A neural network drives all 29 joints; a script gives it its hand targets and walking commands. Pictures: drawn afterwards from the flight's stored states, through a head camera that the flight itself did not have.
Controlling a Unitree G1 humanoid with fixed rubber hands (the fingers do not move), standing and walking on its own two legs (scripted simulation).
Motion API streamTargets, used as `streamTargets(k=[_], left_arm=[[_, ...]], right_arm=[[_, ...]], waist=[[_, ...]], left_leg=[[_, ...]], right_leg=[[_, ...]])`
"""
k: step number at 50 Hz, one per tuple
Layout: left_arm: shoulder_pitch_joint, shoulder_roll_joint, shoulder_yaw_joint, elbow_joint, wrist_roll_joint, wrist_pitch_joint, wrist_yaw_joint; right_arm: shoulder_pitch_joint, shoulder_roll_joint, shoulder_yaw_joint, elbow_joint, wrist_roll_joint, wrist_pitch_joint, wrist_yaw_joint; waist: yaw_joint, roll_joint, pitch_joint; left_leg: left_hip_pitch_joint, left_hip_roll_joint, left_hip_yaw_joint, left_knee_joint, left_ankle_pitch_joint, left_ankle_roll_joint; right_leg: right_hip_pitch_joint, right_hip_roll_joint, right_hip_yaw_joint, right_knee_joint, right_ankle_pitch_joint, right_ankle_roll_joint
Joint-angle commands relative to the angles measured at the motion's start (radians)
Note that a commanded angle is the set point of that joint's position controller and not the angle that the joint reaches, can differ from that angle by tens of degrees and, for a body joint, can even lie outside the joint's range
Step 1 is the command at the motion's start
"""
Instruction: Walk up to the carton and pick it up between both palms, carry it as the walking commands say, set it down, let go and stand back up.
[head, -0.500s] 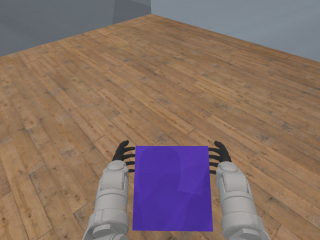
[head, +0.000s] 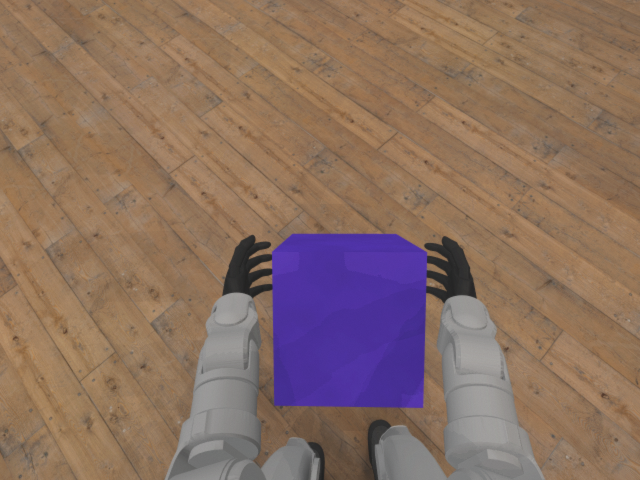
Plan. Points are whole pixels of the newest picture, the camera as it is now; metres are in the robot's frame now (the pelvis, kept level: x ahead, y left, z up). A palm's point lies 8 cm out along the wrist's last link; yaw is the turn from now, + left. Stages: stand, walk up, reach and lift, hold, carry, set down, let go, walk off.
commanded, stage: set down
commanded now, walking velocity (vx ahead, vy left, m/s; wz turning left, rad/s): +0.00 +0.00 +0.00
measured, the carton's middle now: (345, 304) +0.37 +0.00 -0.18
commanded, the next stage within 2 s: none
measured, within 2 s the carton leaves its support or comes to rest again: neither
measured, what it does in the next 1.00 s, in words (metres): lowers itself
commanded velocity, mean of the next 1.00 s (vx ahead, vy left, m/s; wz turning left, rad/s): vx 0.00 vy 0.00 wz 0.00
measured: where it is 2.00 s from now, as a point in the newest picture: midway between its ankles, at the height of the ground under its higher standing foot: outside the picture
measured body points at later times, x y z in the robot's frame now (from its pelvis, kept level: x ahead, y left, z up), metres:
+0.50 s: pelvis -0.01 -0.01 -0.07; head +0.18 -0.02 +0.34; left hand +0.40 +0.14 -0.14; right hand +0.38 -0.15 -0.14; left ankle +0.02 +0.10 -0.70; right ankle +0.07 -0.10 -0.70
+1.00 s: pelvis -0.03 +0.00 -0.14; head +0.20 -0.01 +0.24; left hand +0.42 +0.14 -0.22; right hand +0.41 -0.15 -0.23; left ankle +0.02 +0.10 -0.70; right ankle +0.07 -0.11 -0.70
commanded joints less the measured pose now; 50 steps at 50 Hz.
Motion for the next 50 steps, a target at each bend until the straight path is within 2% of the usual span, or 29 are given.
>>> streamTargets(k=[1,13,23,50], left_arm=[[-0.464,-0.821,-0.524,0.095,-0.112,-0.037,-0.256],[-0.529,-0.821,-0.535,0.118,-0.132,-0.042,-0.272],[-0.605,-0.807,-0.526,0.154,-0.156,-0.04,-0.273],[-0.83,-0.751,-0.525,0.221,-0.232,-0.053,-0.198]], right_arm=[[-0.465,0.822,0.54,0.086,0.118,-0.044,0.251],[-0.527,0.854,0.573,0.088,0.135,-0.05,0.239],[-0.6,0.855,0.577,0.108,0.152,-0.047,0.216],[-0.838,0.785,0.554,0.171,0.224,-0.058,0.155]], waist=[[-0.006,-0.019,-0.635],[0.006,-0.035,-0.783],[0.002,-0.04,-0.861],[-0.011,-0.034,-1.033]], left_leg=[[0.022,-0.018,-0.062,-0.052,0.243,-0.009],[-0.201,-0.041,-0.031,0.111,0.178,-0.02],[-0.366,-0.057,-0.012,0.24,0.108,-0.022],[-0.635,-0.083,0.011,0.535,0.041,-0.041]], right_leg=[[0.415,0.049,0.042,0.054,0.246,0.005],[0.248,0.054,0.041,0.194,0.204,0.025],[0.102,0.062,0.033,0.307,0.143,0.038],[-0.23,0.1,-0.013,0.612,0.054,0.054]])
